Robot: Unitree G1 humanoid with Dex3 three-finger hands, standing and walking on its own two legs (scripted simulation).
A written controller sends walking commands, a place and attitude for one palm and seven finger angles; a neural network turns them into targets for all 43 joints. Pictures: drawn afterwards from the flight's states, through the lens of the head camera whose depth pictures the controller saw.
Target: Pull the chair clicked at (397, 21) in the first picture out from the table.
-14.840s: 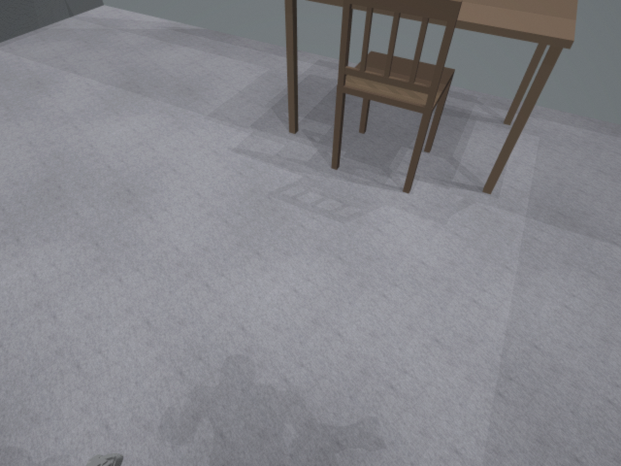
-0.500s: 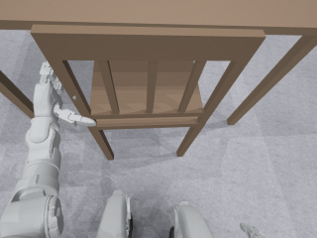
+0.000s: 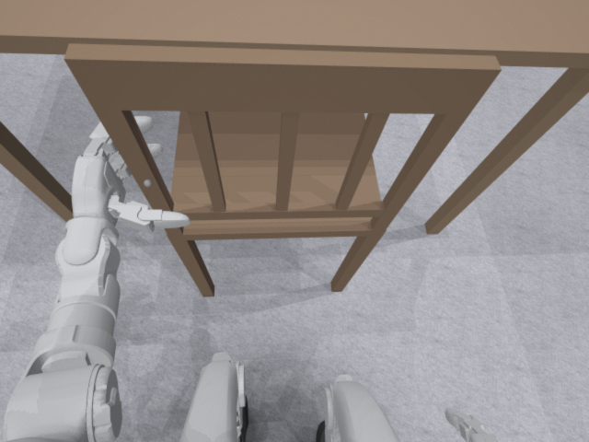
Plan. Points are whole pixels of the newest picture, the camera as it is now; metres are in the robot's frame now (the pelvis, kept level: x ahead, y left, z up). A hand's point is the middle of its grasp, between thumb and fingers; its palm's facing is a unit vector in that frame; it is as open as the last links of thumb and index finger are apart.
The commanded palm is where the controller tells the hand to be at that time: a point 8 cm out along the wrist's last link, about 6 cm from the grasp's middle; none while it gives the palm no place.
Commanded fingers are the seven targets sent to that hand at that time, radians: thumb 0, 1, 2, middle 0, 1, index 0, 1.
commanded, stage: hook a spindle and tug to test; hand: left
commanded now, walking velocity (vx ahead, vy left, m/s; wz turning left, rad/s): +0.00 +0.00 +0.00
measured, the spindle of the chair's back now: (285, 166) +0.48 +0.02 +0.02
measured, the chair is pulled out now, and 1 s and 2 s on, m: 0.00 0.03 0.11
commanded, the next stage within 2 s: step backward, pulling the chair out in 1.02 s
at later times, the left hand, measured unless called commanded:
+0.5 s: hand (152, 181) +0.44 +0.19 +0.03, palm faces +0.07 -1.00 -0.02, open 5.9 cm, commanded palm +0.41 +0.23 +0.03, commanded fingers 0.00 0.90 0.90 -0.50 -1.45 -0.50 -1.45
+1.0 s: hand (153, 202) +0.41 +0.18 +0.03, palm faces +0.08 -1.00 -0.02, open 5.9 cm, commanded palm +0.38 +0.23 +0.03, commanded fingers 0.00 0.90 0.90 -0.50 -1.45 -0.50 -1.45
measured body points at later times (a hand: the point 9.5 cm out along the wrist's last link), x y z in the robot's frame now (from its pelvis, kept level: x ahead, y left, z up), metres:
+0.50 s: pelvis +0.00 +0.00 +0.00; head +0.14 +0.02 +0.43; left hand +0.43 +0.24 +0.04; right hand +0.09 -0.26 -0.11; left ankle +0.07 +0.11 -0.61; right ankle -0.01 -0.14 -0.61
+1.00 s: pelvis +0.01 -0.01 +0.01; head +0.13 +0.01 +0.44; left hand +0.40 +0.24 +0.04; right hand +0.13 -0.26 -0.11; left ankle +0.07 +0.11 -0.61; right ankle -0.01 -0.14 -0.61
